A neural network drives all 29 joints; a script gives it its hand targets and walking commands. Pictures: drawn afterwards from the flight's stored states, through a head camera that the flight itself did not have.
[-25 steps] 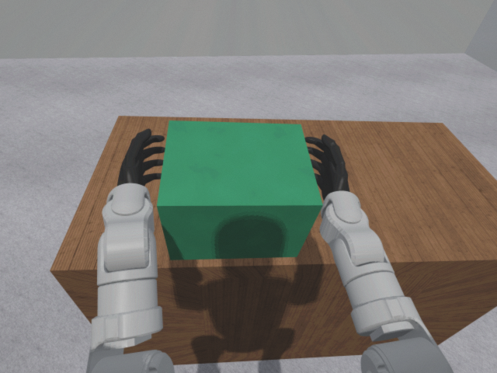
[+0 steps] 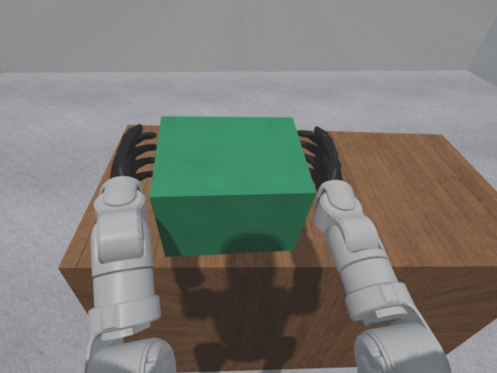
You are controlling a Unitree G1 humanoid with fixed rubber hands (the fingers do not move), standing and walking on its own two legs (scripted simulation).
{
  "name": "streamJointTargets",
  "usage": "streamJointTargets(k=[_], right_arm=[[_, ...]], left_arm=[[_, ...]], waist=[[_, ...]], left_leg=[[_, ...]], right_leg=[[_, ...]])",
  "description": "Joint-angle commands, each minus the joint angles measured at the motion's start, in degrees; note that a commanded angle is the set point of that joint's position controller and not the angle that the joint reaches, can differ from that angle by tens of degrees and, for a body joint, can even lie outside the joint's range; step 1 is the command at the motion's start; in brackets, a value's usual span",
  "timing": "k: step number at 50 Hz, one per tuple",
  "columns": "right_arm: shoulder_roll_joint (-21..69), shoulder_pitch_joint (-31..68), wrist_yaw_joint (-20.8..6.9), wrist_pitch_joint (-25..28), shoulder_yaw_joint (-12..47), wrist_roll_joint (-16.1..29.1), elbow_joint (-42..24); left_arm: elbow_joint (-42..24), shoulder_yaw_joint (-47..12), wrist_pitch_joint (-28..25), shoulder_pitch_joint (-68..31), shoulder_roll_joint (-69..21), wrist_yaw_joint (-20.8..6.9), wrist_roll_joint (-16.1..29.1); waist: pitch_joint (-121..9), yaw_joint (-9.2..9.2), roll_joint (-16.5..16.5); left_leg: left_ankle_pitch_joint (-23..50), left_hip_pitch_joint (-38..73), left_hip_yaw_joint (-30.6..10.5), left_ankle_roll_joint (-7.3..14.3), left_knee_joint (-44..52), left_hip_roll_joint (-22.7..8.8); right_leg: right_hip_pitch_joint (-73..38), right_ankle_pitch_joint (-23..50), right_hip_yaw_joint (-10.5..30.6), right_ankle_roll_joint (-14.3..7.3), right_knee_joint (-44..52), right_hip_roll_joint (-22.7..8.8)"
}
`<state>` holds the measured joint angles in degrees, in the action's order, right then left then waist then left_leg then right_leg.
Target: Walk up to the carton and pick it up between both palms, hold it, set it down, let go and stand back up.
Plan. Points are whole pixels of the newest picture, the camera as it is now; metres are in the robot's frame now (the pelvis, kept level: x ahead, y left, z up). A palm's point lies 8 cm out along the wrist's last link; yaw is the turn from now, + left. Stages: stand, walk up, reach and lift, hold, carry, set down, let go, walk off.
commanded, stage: hold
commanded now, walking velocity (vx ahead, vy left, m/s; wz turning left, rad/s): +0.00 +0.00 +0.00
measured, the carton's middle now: (229, 186) +0.37 +0.01 +0.14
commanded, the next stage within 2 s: none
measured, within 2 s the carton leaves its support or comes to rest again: neither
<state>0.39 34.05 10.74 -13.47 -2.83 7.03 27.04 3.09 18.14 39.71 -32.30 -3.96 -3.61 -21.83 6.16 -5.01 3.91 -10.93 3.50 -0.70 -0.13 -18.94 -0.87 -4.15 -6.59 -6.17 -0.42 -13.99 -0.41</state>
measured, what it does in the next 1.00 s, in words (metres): stands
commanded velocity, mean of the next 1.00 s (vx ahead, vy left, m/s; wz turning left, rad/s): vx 0.00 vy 0.00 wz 0.00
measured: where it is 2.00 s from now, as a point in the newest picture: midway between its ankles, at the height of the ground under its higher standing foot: outside the picture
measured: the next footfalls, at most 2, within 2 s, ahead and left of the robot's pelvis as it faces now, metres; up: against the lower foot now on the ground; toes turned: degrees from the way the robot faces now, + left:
none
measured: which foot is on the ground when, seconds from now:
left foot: down 0.00-1.00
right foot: down 0.00-1.00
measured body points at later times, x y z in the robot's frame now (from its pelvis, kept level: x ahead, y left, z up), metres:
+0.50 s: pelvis +0.00 +0.00 +0.00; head -0.03 +0.03 +0.45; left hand +0.37 +0.16 +0.18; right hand +0.37 -0.15 +0.17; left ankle +0.01 +0.12 -0.75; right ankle +0.03 -0.11 -0.75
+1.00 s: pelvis +0.00 +0.00 +0.00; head -0.03 +0.03 +0.45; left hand +0.37 +0.16 +0.18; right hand +0.37 -0.15 +0.17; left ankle +0.01 +0.12 -0.75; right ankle +0.03 -0.11 -0.75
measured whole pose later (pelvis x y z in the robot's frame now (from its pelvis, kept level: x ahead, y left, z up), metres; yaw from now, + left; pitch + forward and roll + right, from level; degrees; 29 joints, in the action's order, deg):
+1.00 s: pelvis +0.00 +0.00 +0.00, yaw +0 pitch -11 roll -1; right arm -0.2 33.7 11.3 -14.5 -1.6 7.7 25.6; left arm 1.8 17.8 41.2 -31.9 -3.9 -4.1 -22.3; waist 6.6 -4.8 3.8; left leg -10.7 3.2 -0.4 -0.2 -18.4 -0.9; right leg -3.6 -6.8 -5.9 -0.5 -14.2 -0.4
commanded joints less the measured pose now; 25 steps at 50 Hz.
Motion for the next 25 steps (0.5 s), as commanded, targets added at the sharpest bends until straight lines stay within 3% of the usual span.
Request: streamJointTargets(k=[1,9,15,25], right_arm=[[27.22,39.11,-6.16,3.16,19.05,1.70,-12.26],[28.14,42.78,-6.73,3.78,18.80,1.47,-13.42],[27.53,41.26,-5.43,3.95,22.99,3.83,-17.97],[27.62,37.10,-5.00,2.55,22.97,4.20,-16.96]], left_arm=[[-2.38,-25.57,-1.98,-32.88,-26.03,-8.05,8.60],[-0.98,-25.24,-1.79,-34.84,-26.77,-7.83,8.51],[-4.28,-27.63,-1.99,-31.69,-26.45,-7.78,9.97],[-6.96,-27.72,-1.68,-30.73,-25.30,-8.36,9.33]], waist=[[-15.62,-1.24,-4.86],[-17.90,-0.04,-5.46],[-23.13,-0.23,-3.92],[-18.24,-1.09,-5.04]], left_leg=[[8.32,-4.15,3.68,-1.41,4.42,2.63],[5.56,-6.24,4.13,-0.81,5.05,2.53],[15.69,-2.21,3.34,-1.45,1.90,2.82],[14.31,-2.73,3.14,-2.04,2.76,3.15]], right_leg=[[-7.05,2.20,-0.54,1.43,0.20,2.46],[-7.25,-0.52,-0.37,1.17,-0.10,2.36],[-10.83,10.62,-0.25,1.82,-1.16,2.97],[-9.79,9.95,-0.03,1.96,-0.80,2.19]])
